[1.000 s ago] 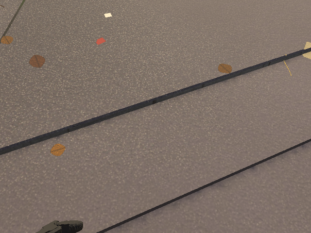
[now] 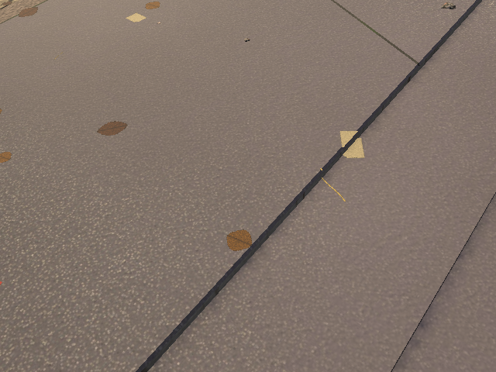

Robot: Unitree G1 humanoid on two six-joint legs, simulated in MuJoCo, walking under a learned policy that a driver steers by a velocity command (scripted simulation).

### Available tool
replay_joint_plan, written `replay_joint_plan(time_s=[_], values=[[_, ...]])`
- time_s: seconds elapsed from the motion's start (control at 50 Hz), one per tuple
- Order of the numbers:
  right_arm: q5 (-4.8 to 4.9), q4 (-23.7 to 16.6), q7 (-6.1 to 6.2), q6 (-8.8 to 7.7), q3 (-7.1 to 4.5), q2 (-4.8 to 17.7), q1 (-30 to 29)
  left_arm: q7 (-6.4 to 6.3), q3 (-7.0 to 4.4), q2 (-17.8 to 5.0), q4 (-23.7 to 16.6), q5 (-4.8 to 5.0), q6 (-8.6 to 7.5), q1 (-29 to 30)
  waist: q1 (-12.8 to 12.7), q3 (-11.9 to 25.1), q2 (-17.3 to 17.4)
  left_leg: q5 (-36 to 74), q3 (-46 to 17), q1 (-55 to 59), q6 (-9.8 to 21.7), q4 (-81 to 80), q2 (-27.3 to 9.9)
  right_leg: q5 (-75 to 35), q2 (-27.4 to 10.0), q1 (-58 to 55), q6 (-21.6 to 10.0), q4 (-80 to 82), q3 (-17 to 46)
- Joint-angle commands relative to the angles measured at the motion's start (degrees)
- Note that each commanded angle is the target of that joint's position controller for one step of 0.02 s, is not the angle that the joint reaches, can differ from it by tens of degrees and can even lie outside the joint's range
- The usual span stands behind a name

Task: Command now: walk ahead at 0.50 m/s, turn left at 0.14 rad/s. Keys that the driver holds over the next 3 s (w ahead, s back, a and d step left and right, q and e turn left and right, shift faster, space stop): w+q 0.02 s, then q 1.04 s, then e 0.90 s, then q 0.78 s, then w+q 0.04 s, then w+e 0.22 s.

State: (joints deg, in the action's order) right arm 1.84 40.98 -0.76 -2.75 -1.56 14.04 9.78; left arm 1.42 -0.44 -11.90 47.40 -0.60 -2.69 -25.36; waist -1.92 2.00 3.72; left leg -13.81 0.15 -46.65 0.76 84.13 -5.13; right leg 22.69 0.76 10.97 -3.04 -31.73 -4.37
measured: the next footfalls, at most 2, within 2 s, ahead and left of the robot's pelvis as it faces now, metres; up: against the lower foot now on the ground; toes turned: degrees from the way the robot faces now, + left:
left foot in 0.22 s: +0.32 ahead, +0.11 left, +0.03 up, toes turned +7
right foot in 0.68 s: +0.37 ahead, -0.08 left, +0.03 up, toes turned +28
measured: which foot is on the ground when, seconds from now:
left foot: up 0.00-0.20, down 0.22-0.70, up 0.72-1.00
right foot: down 0.00-0.24, up 0.26-0.66, down 0.68-1.00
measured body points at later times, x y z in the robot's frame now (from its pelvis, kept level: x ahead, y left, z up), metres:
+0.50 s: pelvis +0.19 +0.03 +0.03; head +0.24 +0.05 +0.48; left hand +0.31 +0.34 -0.06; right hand +0.41 -0.20 -0.06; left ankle +0.28 +0.11 -0.70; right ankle +0.28 -0.14 -0.64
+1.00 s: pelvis +0.24 +0.00 +0.04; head +0.28 +0.01 +0.49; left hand +0.24 +0.31 -0.05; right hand +0.53 -0.13 -0.06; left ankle +0.17 +0.12 -0.65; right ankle +0.34 -0.10 -0.70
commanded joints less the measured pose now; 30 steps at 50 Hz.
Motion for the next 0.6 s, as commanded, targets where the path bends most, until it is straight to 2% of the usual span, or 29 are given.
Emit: replay_joint_plan(time_s=[0.02,0.06,0.1,0.12,0.16,0.18,0.2,0.22,0.24,0.26,0.28,0.3,0.32,0.34,0.36,0.4,0.44,0.48,0.52,0.56,0.6], values=[[-0.15,-6.1,-0.03,-0.46,-0.66,3.0,-6.6,-2.09,-2.00,-8.2,-3.4,-1.03,-2.03,2.1,0.3,-5.6,-7.3,7.0,-5.0,-9.9,-0.7,-7.4,0.1,-25.5,-14.2,-2.6,-5.6,19.5,9.2],[-0.74,-7.4,-0.84,-0.96,-0.15,1.2,-9.5,-3.16,-1.92,-8.3,-3.1,-1.27,-1.74,2.9,0.1,-4.6,-5.8,11.7,-0.7,-4.7,0.0,-21.3,2.1,-39.4,-11.7,-4.0,-2.6,19.1,1.7],[-1.06,-8.9,-1.99,-1.47,0.79,-1.7,-14.2,-4.16,-1.95,-9.2,-2.2,-0.63,-1.16,1.5,-1.7,-3.7,-6.6,14.1,5.5,3.0,0.3,-33.6,4.0,-49.1,-10.9,-5.0,-0.6,19.8,-2.3],[-1.06,-9.4,-2.54,-1.51,0.81,-1.9,-15.0,-4.42,-2.19,-10.4,-1.7,-0.32,-0.84,0.6,-2.0,-3.0,-8.1,13.1,7.5,5.6,0.7,-36.4,5.3,-56.2,-11.6,-7.2,-0.5,18.6,-2.9],[-1.15,-8.9,-3.45,-1.56,-0.40,1.0,-10.7,-5.02,-2.81,-12.3,-1.8,0.46,-0.03,1.5,0.4,0.1,-11.4,10.3,9.4,10.9,2.3,-41.0,8.5,-70.8,-12.3,-12.8,-0.1,11.1,-4.2],[-1.22,-8.0,-3.74,-1.39,-1.14,2.7,-5.9,-5.37,-3.23,-13.3,-2.4,0.88,0.26,3.4,3.1,2.5,-13.4,9.2,8.7,15.6,3.5,-43.2,9.5,-75.6,-13.2,-13.8,0.0,6.1,-4.1],[-1.34,-6.0,-3.76,-1.14,-2.26,5.3,2.1,-5.53,-3.56,-13.9,-3.3,1.15,0.51,6.1,7.1,5.9,-14.0,11.5,7.1,24.0,5.1,-48.2,10.3,-76.4,-13.2,-13.8,0.3,-1.1,-4.1],[-1.67,-3.8,-3.04,-0.77,-3.80,9.0,9.4,-5.53,-3.70,-13.5,-4.5,1.29,0.34,7.7,10.8,9.0,-11.6,17.7,3.7,35.8,6.8,-54.8,10.6,-67.3,-10.4,-9.3,2.0,-12.0,-4.3],[-2.10,-3.2,-1.60,-0.12,-4.66,13.9,11.4,-4.91,-2.39,-8.2,-6.7,-1.06,-0.26,5.6,8.0,13.2,2.9,40.0,-12.5,52.7,10.5,-52.1,-1.1,-17.7,-3.7,7.1,4.7,-31.1,-3.5],[-4.43,-6.0,-1.00,-0.59,-4.71,16.5,7.0,-3.39,-0.74,-3.8,-7.6,-1.37,-1.12,-3.4,1.5,24.8,12.6,43.2,-43.6,64.5,25.5,-58.3,-17.3,14.1,6.2,22.8,6.7,-51.7,8.2],[-4.00,-7.9,-0.67,-0.05,-4.70,13.0,4.7,-2.18,-2.56,-10.8,-6.0,-0.42,-1.57,0.3,5.7,25.3,3.3,28.6,-39.6,58.5,23.6,-61.4,-13.7,9.7,2.5,23.5,5.7,-54.4,15.0],[-2.70,-8.1,-0.38,0.16,-3.74,9.8,1.5,-1.99,-2.94,-11.4,-8.3,1.10,-1.37,6.4,4.8,15.2,-0.4,19.9,-31.5,50.1,20.7,-62.9,-10.3,5.9,1.0,26.8,5.1,-51.1,12.8],[-1.28,-7.8,-0.22,0.36,-3.37,8.3,-0.2,-2.60,-2.81,-10.3,-8.7,0.47,-0.99,8.6,2.6,8.6,-5.7,14.1,-27.0,42.0,17.6,-65.0,-6.7,3.4,-1.0,27.2,5.3,-47.0,11.0],[-0.88,-8.2,0.05,0.49,-3.28,7.6,-2.0,-3.21,-3.16,-10.6,-9.2,0.07,-0.28,9.2,1.2,5.7,-5.3,11.4,-23.9,35.4,16.4,-66.2,-4.6,1.2,-2.4,25.2,5.4,-43.0,11.0],[-1.47,-8.6,0.24,0.73,-3.35,7.5,-2.8,-3.31,-3.38,-10.8,-9.7,0.08,0.52,9.3,-0.1,4.1,-3.6,9.5,-22.1,30.0,15.5,-67.9,-2.7,-0.2,-3.0,21.7,5.4,-40.5,11.0],[-2.12,-8.9,0.59,0.75,-3.64,8.0,-3.5,-3.70,-3.25,-9.2,-9.7,-0.37,1.24,8.2,-1.1,3.5,-1.4,13.8,-19.6,25.0,15.7,-68.1,-1.1,-1.5,-2.5,19.1,6.5,-37.2,9.8],[-1.99,-8.8,1.16,1.14,-4.08,9.1,-2.7,-4.32,-3.09,-8.4,-10.2,-0.68,1.57,9.3,-0.8,4.3,-1.0,14.9,-18.3,23.9,15.6,-67.2,-0.1,-2.5,-2.0,19.4,7.8,-31.8,9.2],[-1.74,-9.1,1.95,2.24,-4.40,9.9,-1.8,-4.74,-3.12,-8.3,-11.3,-0.67,1.89,12.1,0.3,5.4,-0.1,6.9,-20.3,24.9,15.1,-67.0,0.3,-4.2,-1.6,20.9,8.9,-27.0,10.1],[-1.36,-10.1,2.62,3.57,-4.51,10.5,-3.1,-4.77,-2.98,-8.0,-12.1,-0.23,2.25,14.3,0.7,5.3,2.0,-2.9,-21.5,24.6,13.6,-67.2,1.4,-5.5,-1.1,20.8,9.3,-21.2,10.0],[-1.37,-10.5,3.10,4.61,-4.84,11.1,-2.7,-4.48,-2.81,-7.6,-12.6,-0.03,2.13,16.2,1.9,5.5,3.7,-7.0,-23.2,24.0,12.4,-67.2,1.4,-5.8,-0.3,17.8,9.3,-15.8,10.0],[-1.41,-10.4,3.26,5.29,-5.12,11.4,-1.7,-4.03,-3.10,-8.3,-12.4,0.37,1.62,17.0,2.9,5.8,4.0,-8.0,-25.3,25.1,11.9,-66.2,1.1,-6.0,0.5,15.1,9.1,-11.0,10.2]])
